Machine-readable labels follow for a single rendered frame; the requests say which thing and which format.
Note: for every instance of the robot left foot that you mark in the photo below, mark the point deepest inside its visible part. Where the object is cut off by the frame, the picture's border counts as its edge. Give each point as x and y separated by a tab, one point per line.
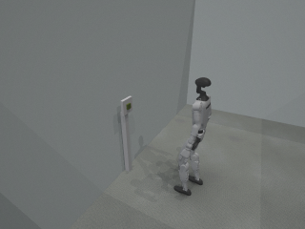
179	189

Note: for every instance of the left robot upper arm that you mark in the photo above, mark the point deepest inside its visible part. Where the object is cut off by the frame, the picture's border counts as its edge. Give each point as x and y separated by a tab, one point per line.
197	108

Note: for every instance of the panel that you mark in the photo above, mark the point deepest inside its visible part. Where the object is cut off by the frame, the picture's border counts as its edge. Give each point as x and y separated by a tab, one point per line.
126	131

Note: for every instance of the robot left shin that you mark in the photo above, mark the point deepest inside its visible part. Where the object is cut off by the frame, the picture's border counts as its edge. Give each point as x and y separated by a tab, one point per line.
184	176

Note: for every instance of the button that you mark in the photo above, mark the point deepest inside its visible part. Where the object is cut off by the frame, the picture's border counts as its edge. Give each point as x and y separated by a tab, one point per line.
129	105

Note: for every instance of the right robot upper arm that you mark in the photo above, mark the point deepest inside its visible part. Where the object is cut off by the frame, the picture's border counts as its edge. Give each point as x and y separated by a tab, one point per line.
210	111

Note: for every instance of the left robot hand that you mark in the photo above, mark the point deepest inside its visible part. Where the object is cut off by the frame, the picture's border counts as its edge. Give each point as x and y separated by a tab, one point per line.
185	153

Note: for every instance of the robot left forearm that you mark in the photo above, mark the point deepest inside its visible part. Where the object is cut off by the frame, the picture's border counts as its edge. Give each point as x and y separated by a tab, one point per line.
193	136

